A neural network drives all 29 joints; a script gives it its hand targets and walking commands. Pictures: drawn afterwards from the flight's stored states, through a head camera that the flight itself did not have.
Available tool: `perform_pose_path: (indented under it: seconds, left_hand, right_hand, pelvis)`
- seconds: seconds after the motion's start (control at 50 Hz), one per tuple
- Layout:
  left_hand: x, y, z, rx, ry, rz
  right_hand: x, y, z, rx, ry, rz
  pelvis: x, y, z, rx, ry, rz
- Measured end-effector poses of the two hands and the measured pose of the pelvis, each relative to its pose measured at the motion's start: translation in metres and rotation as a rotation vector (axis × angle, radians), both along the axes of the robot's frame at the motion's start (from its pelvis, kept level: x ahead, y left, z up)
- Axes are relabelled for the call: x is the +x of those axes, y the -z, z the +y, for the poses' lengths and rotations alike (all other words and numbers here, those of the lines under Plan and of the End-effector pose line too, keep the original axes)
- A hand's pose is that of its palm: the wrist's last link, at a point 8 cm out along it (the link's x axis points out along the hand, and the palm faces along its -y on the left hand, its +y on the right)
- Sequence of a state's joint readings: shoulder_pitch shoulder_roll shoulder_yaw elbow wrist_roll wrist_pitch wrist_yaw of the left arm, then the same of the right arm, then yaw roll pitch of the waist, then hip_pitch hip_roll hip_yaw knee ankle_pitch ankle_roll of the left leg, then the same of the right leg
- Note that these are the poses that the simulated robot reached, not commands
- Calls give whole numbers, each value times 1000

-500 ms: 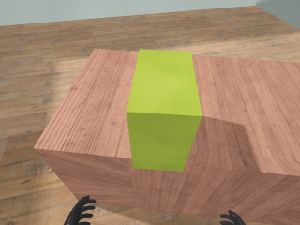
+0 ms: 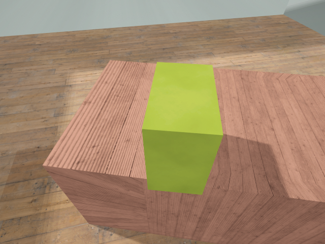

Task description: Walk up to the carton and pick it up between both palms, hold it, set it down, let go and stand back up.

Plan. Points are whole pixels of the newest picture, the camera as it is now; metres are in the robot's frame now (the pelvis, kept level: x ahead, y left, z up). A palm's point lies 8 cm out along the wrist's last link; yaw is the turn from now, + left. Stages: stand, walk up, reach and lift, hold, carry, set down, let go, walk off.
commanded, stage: stand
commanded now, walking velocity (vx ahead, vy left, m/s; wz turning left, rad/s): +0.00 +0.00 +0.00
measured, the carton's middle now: (179, 128) +0.46 -0.02 +0.01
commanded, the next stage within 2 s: none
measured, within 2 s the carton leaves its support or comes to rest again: neither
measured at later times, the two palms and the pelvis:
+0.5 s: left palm out of the picture -0.06 +0.19 -0.15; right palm out of the picture -0.05 -0.19 -0.15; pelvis -0.01 +0.00 +0.00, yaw +0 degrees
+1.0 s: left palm out of the picture -0.08 +0.16 -0.15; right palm out of the picture -0.07 -0.20 -0.15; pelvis -0.01 -0.02 +0.00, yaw +1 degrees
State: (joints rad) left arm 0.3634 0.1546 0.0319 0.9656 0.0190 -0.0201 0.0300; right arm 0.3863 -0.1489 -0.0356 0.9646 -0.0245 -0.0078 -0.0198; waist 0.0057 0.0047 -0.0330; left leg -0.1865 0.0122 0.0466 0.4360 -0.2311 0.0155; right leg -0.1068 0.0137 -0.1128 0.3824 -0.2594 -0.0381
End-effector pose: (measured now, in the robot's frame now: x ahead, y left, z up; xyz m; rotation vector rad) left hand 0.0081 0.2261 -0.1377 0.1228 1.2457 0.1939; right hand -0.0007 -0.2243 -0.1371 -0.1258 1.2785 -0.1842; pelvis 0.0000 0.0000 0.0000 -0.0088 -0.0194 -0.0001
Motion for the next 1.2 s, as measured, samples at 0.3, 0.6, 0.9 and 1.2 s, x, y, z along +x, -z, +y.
perform_pose_path:
  seconds: [0.3,0.6,0.9,1.2]
  left_hand:
    - [-53,8,-26,-56,-42,179]
    - [-76,11,-45,-85,-49,246]
    - [-85,11,-59,-92,-49,258]
    - [-91,11,-75,-94,-51,259]
  right_hand:
    - [-41,11,29,67,11,145]
    - [-55,13,33,84,5,196]
    - [-63,16,28,96,-8,221]
    - [-68,17,14,98,-12,242]
  pelvis:
    - [-2,-2,0,6,-7,-15]
    - [-7,-1,-5,8,-8,-20]
    - [-12,-1,-14,10,-12,-25]
    - [-14,0,-28,10,-18,-26]
